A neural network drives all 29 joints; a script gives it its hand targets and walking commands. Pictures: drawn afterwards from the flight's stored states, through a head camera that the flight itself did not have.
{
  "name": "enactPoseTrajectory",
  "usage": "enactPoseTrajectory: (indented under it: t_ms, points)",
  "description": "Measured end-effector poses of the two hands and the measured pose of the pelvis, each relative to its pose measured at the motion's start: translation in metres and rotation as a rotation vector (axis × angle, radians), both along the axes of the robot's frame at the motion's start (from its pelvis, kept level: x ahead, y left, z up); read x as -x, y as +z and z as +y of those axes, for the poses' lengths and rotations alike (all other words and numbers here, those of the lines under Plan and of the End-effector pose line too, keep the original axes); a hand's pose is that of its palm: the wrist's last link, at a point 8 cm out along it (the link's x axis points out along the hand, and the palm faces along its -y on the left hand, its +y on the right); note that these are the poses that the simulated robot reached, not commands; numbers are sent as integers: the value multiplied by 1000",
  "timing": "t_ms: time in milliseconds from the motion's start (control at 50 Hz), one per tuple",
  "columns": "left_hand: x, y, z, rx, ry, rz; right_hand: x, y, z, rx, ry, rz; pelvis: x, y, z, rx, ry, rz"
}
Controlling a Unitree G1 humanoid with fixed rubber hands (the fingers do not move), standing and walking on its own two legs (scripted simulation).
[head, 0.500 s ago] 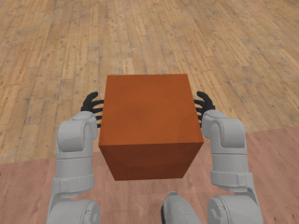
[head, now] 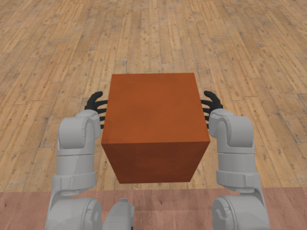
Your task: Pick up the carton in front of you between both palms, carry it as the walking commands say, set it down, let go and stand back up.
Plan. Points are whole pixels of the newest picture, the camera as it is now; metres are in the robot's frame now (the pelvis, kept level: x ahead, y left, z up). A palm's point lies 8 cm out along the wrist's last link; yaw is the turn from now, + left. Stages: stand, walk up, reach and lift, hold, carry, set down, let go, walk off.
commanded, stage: carry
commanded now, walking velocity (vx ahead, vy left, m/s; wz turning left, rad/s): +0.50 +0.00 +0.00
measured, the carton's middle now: (154, 132) +0.36 +0.02 +0.02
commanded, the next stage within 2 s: none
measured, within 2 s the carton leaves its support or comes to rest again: neither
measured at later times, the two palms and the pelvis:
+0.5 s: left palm (117, 63) +0.66 +0.17 +0.02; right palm (197, 68) +0.63 -0.13 +0.02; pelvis +0.30 +0.05 -0.05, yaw -2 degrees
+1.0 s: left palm (126, 20) +0.94 +0.17 +0.04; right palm (191, 19) +0.96 -0.13 +0.03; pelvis +0.60 +0.00 -0.06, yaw +1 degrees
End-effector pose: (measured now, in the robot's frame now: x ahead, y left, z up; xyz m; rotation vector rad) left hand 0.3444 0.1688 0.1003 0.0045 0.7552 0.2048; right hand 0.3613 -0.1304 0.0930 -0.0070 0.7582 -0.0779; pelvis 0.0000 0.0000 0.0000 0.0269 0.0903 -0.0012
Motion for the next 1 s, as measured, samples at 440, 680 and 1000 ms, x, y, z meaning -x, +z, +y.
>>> enactPoseTrajectory:
  t_ms: [440,680,1000]
  points:
    - [-277,-84,4,25,-153,95,-234,-73,5,55,-122,95,-268,-51,47,53,-24,-4]
    - [-433,-58,-15,45,-116,-88,-397,-45,-15,35,-123,-88,-422,-62,26,38,-5,5]
    - [-592,-63,-2,0,-3,10,-595,-60,-2,10,11,9,-595,-63,-2,7,12,-6]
